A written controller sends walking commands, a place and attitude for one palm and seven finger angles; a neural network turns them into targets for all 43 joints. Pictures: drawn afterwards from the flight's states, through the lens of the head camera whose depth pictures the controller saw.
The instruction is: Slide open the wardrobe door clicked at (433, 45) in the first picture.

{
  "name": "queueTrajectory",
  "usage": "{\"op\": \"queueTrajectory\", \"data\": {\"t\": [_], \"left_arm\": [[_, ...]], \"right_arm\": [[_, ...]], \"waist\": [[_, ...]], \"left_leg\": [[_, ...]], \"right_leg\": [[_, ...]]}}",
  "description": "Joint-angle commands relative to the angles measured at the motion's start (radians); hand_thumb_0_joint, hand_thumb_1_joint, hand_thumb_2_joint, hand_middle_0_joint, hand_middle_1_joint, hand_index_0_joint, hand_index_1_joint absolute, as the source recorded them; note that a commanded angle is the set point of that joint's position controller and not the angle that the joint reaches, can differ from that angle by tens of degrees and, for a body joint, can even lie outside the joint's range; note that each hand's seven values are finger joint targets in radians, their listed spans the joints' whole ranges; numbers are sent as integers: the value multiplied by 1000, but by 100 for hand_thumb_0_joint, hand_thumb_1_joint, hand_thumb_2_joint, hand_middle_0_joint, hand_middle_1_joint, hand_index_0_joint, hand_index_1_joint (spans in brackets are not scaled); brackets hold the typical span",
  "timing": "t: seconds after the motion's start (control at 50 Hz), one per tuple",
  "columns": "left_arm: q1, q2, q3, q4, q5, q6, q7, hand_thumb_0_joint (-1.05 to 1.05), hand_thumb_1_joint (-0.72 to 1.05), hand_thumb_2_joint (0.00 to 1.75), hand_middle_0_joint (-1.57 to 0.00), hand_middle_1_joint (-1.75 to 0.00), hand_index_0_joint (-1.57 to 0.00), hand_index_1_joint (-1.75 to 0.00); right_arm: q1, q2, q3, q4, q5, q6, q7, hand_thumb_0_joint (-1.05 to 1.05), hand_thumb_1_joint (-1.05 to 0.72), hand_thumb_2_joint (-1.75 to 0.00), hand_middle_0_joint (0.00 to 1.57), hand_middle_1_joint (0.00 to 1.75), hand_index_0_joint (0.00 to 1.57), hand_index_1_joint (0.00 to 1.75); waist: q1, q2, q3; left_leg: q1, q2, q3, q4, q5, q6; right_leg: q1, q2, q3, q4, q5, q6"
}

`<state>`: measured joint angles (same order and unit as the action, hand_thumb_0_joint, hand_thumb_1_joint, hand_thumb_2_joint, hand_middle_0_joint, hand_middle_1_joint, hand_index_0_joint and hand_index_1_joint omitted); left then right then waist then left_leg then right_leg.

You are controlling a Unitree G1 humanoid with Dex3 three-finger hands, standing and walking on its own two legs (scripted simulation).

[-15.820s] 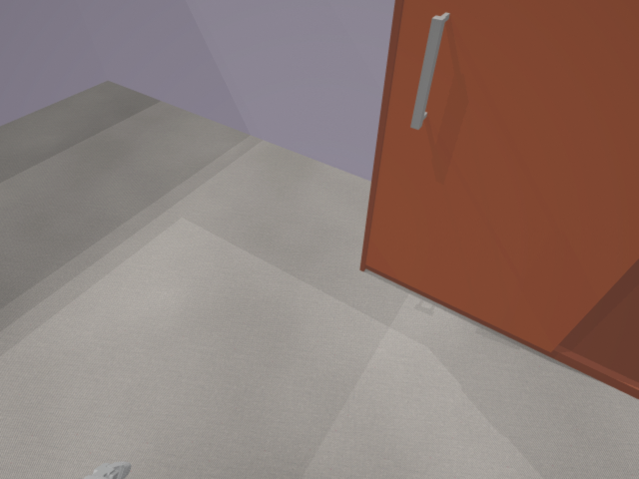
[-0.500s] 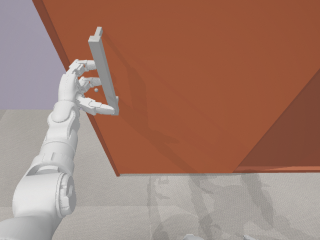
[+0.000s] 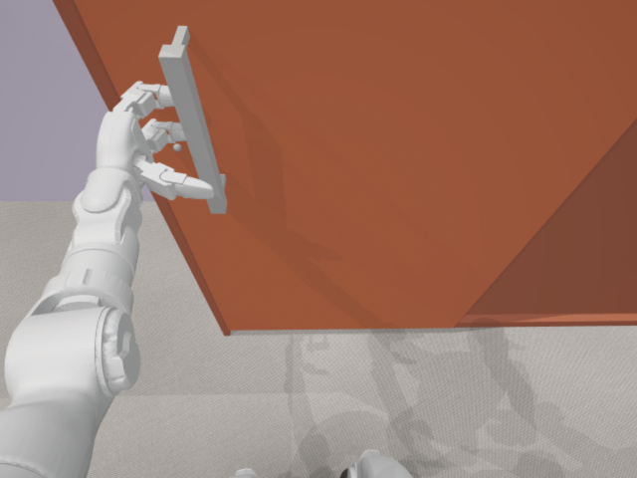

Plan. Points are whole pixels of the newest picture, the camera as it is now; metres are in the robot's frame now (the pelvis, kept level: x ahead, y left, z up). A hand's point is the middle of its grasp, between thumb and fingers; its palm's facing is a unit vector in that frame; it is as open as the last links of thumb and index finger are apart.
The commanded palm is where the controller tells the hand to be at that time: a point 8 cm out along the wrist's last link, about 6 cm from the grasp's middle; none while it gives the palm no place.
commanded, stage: slide the fingers in behind the handle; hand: left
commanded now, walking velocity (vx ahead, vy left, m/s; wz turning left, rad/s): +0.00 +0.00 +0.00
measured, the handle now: (203, 134) +0.53 +0.12 +0.12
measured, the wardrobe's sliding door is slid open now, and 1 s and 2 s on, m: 0.00 0.00 0.00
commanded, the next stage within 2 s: grip the handle and tug to test in 1.70 s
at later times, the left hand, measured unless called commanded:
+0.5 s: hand (184, 156) +0.48 +0.14 +0.12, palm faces -0.06 -1.00 -0.01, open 14.0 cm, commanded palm +0.45 +0.19 +0.12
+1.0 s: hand (205, 158) +0.48 +0.11 +0.12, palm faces -0.06 -1.00 -0.02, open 14.0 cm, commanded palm +0.46 +0.16 +0.12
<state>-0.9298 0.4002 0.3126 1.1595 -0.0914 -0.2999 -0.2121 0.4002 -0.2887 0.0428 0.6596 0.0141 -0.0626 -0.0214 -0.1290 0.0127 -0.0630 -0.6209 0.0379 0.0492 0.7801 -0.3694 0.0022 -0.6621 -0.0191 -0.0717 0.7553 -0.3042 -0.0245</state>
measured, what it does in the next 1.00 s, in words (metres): stands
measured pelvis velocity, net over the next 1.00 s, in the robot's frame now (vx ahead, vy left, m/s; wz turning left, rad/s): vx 0.02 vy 0.00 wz -0.01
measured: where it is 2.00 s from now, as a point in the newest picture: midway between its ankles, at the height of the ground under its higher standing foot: outside the picture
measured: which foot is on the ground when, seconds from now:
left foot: down 0.00-1.00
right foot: down 0.00-1.00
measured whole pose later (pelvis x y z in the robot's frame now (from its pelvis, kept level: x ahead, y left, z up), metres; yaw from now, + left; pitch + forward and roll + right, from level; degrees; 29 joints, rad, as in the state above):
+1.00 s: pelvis +0.02 +0.00 +0.01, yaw +0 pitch +10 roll +0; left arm -0.81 0.26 0.22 1.02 -0.10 -0.26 -0.11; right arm 0.37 -0.27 0.03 0.65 0.01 -0.06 -0.01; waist -0.10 0.02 -0.07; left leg -0.53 0.03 0.06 0.74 -0.38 0.00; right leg -0.58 -0.02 -0.06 0.72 -0.31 -0.02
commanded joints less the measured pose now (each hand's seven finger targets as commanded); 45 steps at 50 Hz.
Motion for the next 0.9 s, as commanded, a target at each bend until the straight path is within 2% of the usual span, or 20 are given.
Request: {"op": "queueTrajectory", "data": {"t": [0.0,0.06,0.08,0.12,0.18,0.22,0.26,0.28,0.34,0.4,0.44,0.48,0.5,0.54,0.62,0.64,0.68,0.74,0.82,0.88], "left_arm": [[-441,231,48,-197,-32,-42,-2,0,-50,30,-30,-120,-30,-120],[-420,257,67,-188,-37,-40,-8,0,-50,30,-30,-120,-30,-120],[-418,273,72,-208,-32,-47,-9,0,-50,30,-30,-120,-30,-120],[-413,231,45,-260,-29,-62,-5,0,-50,30,-30,-120,-30,-120],[-412,188,9,-309,-36,-79,-1,0,-50,30,-30,-120,-30,-120],[-392,162,5,-309,-50,-76,3,0,-50,30,-30,-120,-30,-120],[-401,150,-7,-302,-57,-67,7,0,-50,30,-30,-120,-30,-120],[-439,133,-27,-314,-52,-63,9,0,-50,30,-30,-120,-30,-120],[-411,140,-11,-332,-42,-63,32,0,-50,30,-30,-120,-30,-120],[-413,126,-19,-348,-39,-70,51,0,-50,30,-30,-120,-30,-120],[-394,73,-52,-380,-40,-71,60,0,-50,30,-30,-120,-30,-120],[-348,76,-43,-370,-40,-60,66,0,-50,30,-30,-120,-30,-120],[-345,48,-64,-369,-40,-53,68,0,-50,30,-30,-120,-30,-120],[-305,41,-58,-339,-39,-30,73,0,-50,30,-30,-120,-30,-120],[-312,52,-41,-339,-34,-15,88,0,-50,30,-30,-120,-30,-120],[-326,90,-11,-352,-32,-22,95,0,-50,30,-30,-120,-30,-120],[-332,99,-9,-402,-27,-44,99,0,-50,30,-30,-120,-30,-120],[-395,2,-100,-484,-22,-70,100,0,-50,30,-30,-120,-30,-120],[-320,29,-60,-404,-37,-45,96,0,-50,30,-30,-120,-30,-120],[-350,17,-85,-377,-28,-20,91,0,-50,30,-30,-120,-30,-120]], "right_arm": [[100,-151,-57,-90,3,-31,-10,0,-90,-90,20,30,20,30],[96,-156,-55,-104,5,-29,-12,0,-90,-90,20,30,20,30],[91,-155,-56,-107,6,-28,-12,0,-90,-90,20,30,20,30],[82,-146,-57,-115,7,-31,-8,0,-90,-90,20,30,20,30],[79,-142,-59,-117,6,-36,-5,0,-90,-90,20,30,20,30],[80,-146,-63,-115,6,-39,-5,0,-90,-90,20,30,20,30],[77,-148,-61,-114,11,-41,-9,0,-90,-90,20,30,20,30],[76,-145,-61,-102,9,-44,-8,0,-90,-90,20,30,20,30],[77,-144,-66,-98,6,-47,-5,0,-90,-90,20,30,20,30],[74,-139,-66,-90,3,-51,-3,0,-90,-90,20,30,20,30],[70,-134,-69,-93,2,-53,3,0,-90,-90,20,30,20,30],[69,-135,-69,-94,2,-52,6,0,-90,-90,20,30,20,30],[66,-132,-69,-93,3,-50,10,0,-90,-90,20,30,20,30],[64,-134,-71,-98,3,-43,13,0,-90,-90,20,30,20,30],[54,-130,-67,-108,2,-36,11,0,-90,-90,20,30,20,30],[55,-132,-69,-109,1,-34,9,0,-90,-90,20,30,20,30],[47,-126,-68,-117,0,-35,7,0,-90,-90,20,30,20,30],[44,-113,-69,-111,-1,-44,12,0,-90,-90,20,30,20,30],[53,-122,-74,-96,0,-39,8,0,-90,-90,20,30,20,30],[41,-118,-67,-94,5,-35,4,0,-90,-90,20,30,20,30]], "waist": [[0,1,-401],[0,-52,-365],[6,-30,-373],[14,46,-382],[7,49,-398],[8,6,-397],[3,1,-363],[-9,35,-369],[11,36,-382],[9,32,-388],[12,45,-414],[24,54,-414],[19,51,-400],[24,-17,-364],[26,-43,-334],[30,-64,-341],[41,-11,-373],[20,57,-431],[25,-38,-409],[15,9,-352]], "left_leg": [[107,-47,-40,-103,147,31],[67,-45,-36,-107,109,37],[67,-45,-34,-111,103,34],[114,-45,-34,-111,122,31],[162,-38,-46,-110,149,29],[170,-34,-52,-117,148,25],[165,-35,-53,-120,145,27],[182,-35,-52,-121,147,25],[209,-32,-64,-123,181,19],[229,-31,-65,-117,225,18],[269,-28,-70,-115,280,12],[284,-23,-73,-112,342,7],[282,-23,-68,-114,338,7],[236,-24,-62,-122,310,10],[188,-35,-41,-128,269,19],[174,-37,-38,-129,249,21],[199,-41,-37,-127,274,21],[290,-34,-49,-111,346,14],[235,-36,-41,-118,320,19],[203,-44,-34,-133,257,21]], "right_leg": [[275,32,74,-96,237,-2],[281,33,78,-104,202,0],[287,33,82,-103,197,1],[263,34,78,-98,206,-6],[241,41,64,-91,214,-7],[245,43,56,-93,210,-7],[234,43,52,-96,202,-8],[221,41,55,-99,204,-5],[221,42,46,-91,215,-10],[220,44,44,-87,248,-8],[219,44,38,-80,276,-10],[219,45,35,-76,300,-11],[216,45,35,-81,302,-9],[234,46,32,-84,301,-8],[272,42,42,-94,321,-7],[291,40,46,-95,320,-6],[309,41,53,-88,341,-10],[274,42,49,-81,365,-9],[318,45,49,-91,383,-5],[301,38,50,-103,344,-6]]}}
